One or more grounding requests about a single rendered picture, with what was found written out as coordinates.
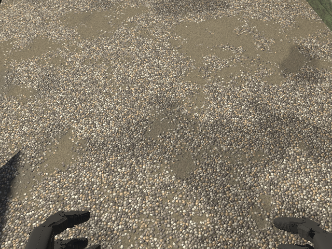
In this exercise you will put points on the robot left hand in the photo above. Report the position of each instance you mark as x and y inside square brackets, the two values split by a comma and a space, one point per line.
[42, 237]

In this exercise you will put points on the robot right hand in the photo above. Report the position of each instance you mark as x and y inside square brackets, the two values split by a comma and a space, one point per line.
[305, 228]

